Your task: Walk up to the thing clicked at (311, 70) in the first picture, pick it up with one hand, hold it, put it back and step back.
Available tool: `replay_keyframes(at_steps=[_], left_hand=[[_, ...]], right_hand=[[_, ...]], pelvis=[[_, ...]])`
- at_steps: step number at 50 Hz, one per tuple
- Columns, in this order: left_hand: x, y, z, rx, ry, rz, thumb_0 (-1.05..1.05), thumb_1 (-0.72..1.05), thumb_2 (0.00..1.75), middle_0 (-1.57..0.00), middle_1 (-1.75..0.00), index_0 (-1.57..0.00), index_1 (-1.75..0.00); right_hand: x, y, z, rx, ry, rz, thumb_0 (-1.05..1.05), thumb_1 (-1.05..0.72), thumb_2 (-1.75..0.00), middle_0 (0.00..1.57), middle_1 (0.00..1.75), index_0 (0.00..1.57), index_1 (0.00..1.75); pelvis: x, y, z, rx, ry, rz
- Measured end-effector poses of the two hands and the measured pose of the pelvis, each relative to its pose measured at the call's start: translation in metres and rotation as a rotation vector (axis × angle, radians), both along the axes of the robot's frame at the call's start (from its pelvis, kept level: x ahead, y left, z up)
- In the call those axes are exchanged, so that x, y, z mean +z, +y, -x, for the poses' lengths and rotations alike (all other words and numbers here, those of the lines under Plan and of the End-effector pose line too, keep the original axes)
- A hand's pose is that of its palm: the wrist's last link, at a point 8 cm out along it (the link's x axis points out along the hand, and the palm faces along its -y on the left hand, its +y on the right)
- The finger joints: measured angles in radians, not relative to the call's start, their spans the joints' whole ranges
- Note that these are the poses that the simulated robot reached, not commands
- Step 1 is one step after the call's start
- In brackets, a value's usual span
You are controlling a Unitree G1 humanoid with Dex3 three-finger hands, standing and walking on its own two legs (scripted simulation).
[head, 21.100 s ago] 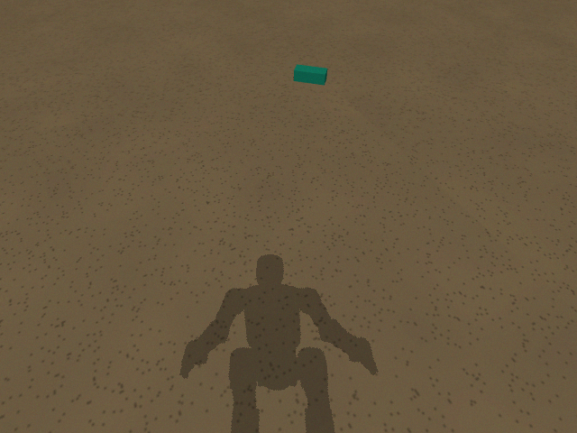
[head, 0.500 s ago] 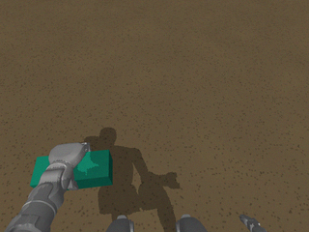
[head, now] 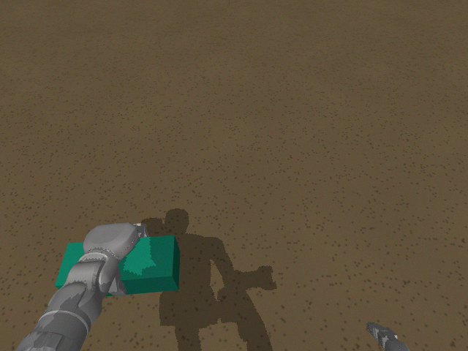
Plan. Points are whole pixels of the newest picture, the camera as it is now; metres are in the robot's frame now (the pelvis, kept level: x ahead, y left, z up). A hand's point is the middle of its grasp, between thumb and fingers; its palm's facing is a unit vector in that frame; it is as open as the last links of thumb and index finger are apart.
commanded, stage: hold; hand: left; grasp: from above
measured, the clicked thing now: (123, 266) +0.31 +0.22 -0.09
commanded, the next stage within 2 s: crouch in 1.72 s
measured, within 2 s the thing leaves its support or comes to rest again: neither
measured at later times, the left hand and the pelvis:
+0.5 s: hand (118, 258) +0.30 +0.21 -0.02, palm faces -0.45 -0.04 -0.89, open 11.3 cm; pelvis +0.00 -0.01 +0.01, yaw +0 degrees
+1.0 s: hand (115, 258) +0.29 +0.21 -0.01, palm faces -0.44 -0.05 -0.90, open 11.3 cm; pelvis +0.00 -0.01 +0.02, yaw -1 degrees
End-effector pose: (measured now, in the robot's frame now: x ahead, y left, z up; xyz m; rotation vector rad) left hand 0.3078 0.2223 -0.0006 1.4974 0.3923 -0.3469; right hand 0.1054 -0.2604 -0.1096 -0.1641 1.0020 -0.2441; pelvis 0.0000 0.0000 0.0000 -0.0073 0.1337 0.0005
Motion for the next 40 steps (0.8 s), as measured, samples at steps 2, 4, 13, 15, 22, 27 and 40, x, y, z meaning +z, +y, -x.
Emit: replay_keyframes(at_steps=[2, 4, 13, 15, 22, 27, 40], left_hand=[[0.003, -0.001, -0.001, -0.004, 0.0, -0.001, -0.01, -0.26, 0.72, -0.6, -0.73, -0.62, -0.67], [0.007, -0.002, -0.002, -0.006, -0.004, 0.0, -0.01, -0.26, 0.72, -0.6, -0.73, -0.62, -0.67], [0.021, -0.005, -0.001, -0.011, -0.008, 0.001, -0.02, -0.25, 0.72, -0.6, -0.73, -0.62, -0.67], [0.023, -0.006, 0.0, -0.015, -0.006, 0.002, -0.02, -0.25, 0.72, -0.6, -0.73, -0.62, -0.67], [0.031, -0.008, 0.004, -0.02, -0.007, 0.005, -0.02, -0.25, 0.72, -0.6, -0.73, -0.62, -0.67], [0.035, -0.009, 0.007, -0.02, -0.009, 0.009, -0.02, -0.25, 0.71, -0.6, -0.73, -0.62, -0.67], [0.044, -0.01, 0.014, -0.026, -0.013, 0.009, -0.02, -0.25, 0.71, -0.6, -0.73, -0.63, -0.67]], right_hand=[[0.002, -0.001, -0.004, 0.0, -0.008, -0.001, 0.01, -0.91, -0.9, 0.2, 0.3, 0.2, 0.3], [0.004, -0.001, -0.007, 0.0, -0.014, -0.002, 0.01, -0.91, -0.9, 0.2, 0.3, 0.2, 0.3], [0.011, -0.002, -0.019, 0.004, -0.039, -0.011, 0.01, -0.91, -0.9, 0.2, 0.3, 0.2, 0.3], [0.012, -0.001, -0.021, 0.005, -0.044, -0.013, 0.01, -0.91, -0.9, 0.2, 0.3, 0.2, 0.3], [0.015, 0.001, -0.024, 0.012, -0.056, -0.021, 0.01, -0.91, -0.9, 0.2, 0.3, 0.2, 0.3], [0.017, 0.002, -0.026, 0.015, -0.066, -0.024, 0.01, -0.91, -0.9, 0.2, 0.3, 0.2, 0.3], [0.022, 0.003, -0.029, 0.019, -0.082, -0.03, 0.01, -0.91, -0.9, 0.2, 0.3, 0.2, 0.3]], pelvis=[[0.002, 0.0, -0.002, -0.001, -0.005, -0.001], [0.003, -0.001, -0.003, -0.002, -0.01, -0.003], [0.007, -0.003, -0.005, -0.005, -0.033, -0.008], [0.008, -0.003, -0.005, -0.006, -0.037, -0.009], [0.011, -0.005, -0.004, -0.006, -0.052, -0.011], [0.013, -0.005, -0.002, -0.007, -0.062, -0.013], [0.017, -0.006, 0.001, -0.01, -0.085, -0.016]])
